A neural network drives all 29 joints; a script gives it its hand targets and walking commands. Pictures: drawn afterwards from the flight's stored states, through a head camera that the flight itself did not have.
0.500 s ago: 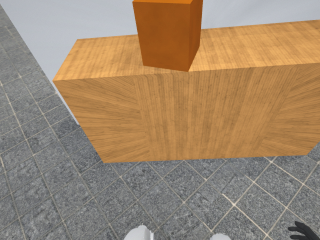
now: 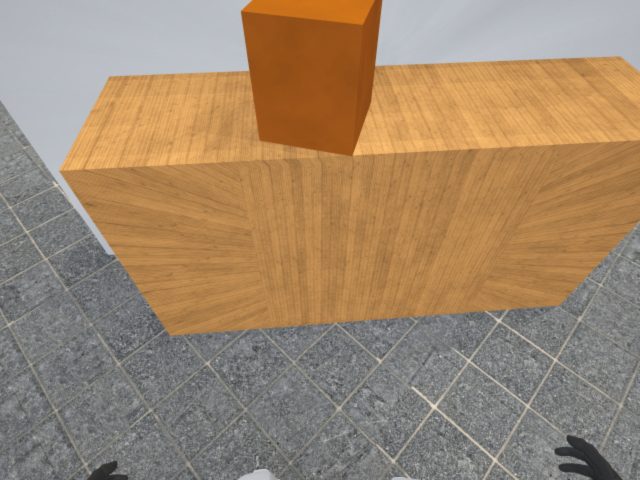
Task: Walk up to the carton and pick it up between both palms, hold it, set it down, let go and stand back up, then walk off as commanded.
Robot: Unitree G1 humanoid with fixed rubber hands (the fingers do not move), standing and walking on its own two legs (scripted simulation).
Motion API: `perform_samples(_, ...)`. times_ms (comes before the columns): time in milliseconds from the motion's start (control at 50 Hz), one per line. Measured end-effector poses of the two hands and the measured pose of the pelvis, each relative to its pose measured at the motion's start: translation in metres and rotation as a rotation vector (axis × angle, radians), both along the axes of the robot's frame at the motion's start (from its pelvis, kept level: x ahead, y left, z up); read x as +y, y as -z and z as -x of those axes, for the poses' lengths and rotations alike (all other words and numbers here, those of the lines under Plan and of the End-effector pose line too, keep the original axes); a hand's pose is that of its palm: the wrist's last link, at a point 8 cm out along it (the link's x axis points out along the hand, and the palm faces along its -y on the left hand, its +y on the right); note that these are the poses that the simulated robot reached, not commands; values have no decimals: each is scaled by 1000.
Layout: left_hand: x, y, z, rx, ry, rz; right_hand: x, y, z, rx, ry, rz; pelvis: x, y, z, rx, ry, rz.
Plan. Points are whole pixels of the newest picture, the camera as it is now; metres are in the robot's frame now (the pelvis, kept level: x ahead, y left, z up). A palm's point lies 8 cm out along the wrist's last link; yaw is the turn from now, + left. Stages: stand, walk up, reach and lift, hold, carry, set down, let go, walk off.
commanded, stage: walk up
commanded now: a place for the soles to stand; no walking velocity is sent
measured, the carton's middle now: (318, 65) +0.83 +0.03 +0.10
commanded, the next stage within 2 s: none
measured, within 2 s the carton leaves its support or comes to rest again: neither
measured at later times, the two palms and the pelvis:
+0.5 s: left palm out of the picture +0.11 +0.35 -0.06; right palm out of the picture +0.12 -0.33 -0.07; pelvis +0.04 +0.01 +0.03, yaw -1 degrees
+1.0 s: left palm (150, 303) +0.38 +0.29 -0.06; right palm (598, 438) +0.20 -0.34 -0.09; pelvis +0.20 -0.01 +0.00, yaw -3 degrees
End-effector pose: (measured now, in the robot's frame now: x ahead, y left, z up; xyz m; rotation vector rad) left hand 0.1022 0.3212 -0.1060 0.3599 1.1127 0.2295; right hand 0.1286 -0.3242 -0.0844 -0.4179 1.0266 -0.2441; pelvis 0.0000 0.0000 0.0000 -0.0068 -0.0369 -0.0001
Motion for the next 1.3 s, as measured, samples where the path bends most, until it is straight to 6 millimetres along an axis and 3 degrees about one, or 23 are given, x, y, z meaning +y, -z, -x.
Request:
perform_samples(140,-9,-15,6,26,-2,-1,-1,-1,-1,7,9,-39,-5,-11,0,-5,7,-13)
perform_samples(340,-16,-33,-5,19,12,19,0,-1,22,85,36,-90,-6,-26,-10,-2,16,-25)
perform_samples(440,7,-45,-6,-6,7,-16,-12,-9,24,88,60,-63,2,-27,-29,-1,18,-21)
perform_samples(540,48,-42,-8,23,-24,-52,-6,-19,1,57,50,-17,21,-21,-53,-12,14,-16)
perform_samples(600,55,-37,-34,31,5,-60,-1,-23,0,31,56,10,28,-18,-68,-14,41,-27)
perform_samples(660,48,-37,-75,-6,65,-39,3,-29,9,60,88,16,30,-22,-84,-20,54,-31)
perform_samples(760,25,-42,-150,-78,150,11,6,-30,19,130,118,5,27,-26,-116,-21,62,-31)
perform_samples(840,-1,-47,-213,-145,197,37,1,-21,13,178,134,-13,18,-21,-146,-22,63,-35)
perform_samples(920,-23,-48,-269,-226,217,27,-14,-2,-16,193,131,-25,1,-7,-180,-21,58,-27)
perform_samples(960,-28,-49,-281,-263,208,12,-17,5,-42,178,116,-33,-6,-3,-190,-30,52,-20)
perform_samples(1060,-21,-55,-265,-225,114,-7,-14,7,-123,96,33,-56,-8,-9,-220,-44,31,0)
perform_samples(1200,16,-55,-236,-119,12,-44,-2,-11,-215,52,-72,-64,-3,-17,-266,-24,-5,8)
perform_samples(1300,44,-34,-249,-48,-15,-44,0,-23,-266,-4,-92,7,13,-6,-306,-14,-6,-6)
